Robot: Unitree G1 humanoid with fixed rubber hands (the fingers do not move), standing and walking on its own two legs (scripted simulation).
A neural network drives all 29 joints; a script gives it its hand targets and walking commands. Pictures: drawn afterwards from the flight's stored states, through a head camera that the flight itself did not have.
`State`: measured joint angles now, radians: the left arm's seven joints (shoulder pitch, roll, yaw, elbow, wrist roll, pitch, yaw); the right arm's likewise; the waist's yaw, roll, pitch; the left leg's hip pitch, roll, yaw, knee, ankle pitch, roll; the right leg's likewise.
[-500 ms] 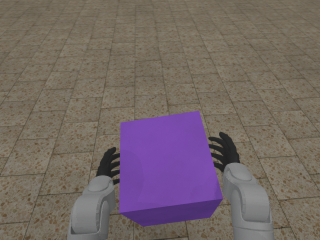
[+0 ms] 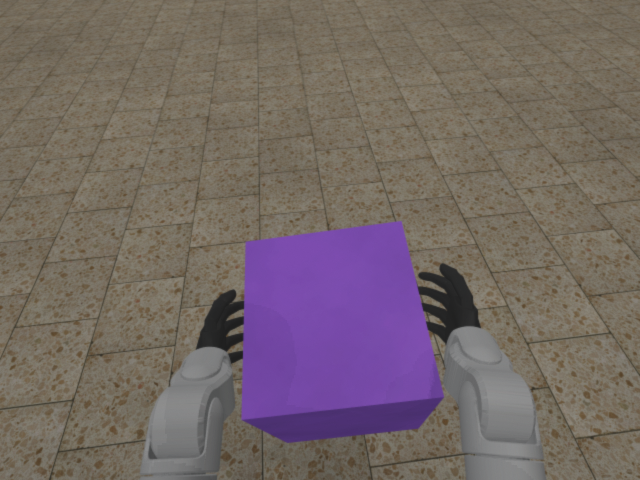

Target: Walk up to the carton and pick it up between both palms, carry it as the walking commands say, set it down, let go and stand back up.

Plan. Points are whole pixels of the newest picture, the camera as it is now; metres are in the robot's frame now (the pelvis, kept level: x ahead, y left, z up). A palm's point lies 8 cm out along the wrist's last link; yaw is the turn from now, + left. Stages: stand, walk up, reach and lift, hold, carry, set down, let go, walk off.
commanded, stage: carry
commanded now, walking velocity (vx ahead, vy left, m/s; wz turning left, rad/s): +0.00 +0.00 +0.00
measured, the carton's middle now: (338, 342) +0.31 -0.01 -0.03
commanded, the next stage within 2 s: none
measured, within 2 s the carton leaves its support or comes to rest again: neither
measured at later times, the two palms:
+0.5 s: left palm (223, 299) +0.34 +0.15 +0.03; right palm (434, 274) +0.36 -0.14 +0.05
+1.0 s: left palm (234, 316) +0.32 +0.13 +0.02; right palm (449, 297) +0.34 -0.16 +0.04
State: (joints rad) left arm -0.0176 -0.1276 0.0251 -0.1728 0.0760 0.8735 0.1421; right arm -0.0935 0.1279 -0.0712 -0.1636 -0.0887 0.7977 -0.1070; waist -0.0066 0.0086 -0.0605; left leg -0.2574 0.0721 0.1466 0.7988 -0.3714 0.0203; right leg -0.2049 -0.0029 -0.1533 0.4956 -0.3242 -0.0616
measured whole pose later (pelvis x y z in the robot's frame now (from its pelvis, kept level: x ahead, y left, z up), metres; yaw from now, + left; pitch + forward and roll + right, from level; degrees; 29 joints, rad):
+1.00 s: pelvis +0.05 +0.00 -0.01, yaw -1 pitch +1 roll +1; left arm -0.12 -0.13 0.07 0.09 0.17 0.80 0.10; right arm -0.20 0.14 -0.14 0.11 -0.17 0.71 -0.06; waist -0.01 -0.01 -0.06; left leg -0.32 0.03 0.14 0.57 -0.26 0.02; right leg -0.09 0.01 -0.13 0.52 -0.44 -0.06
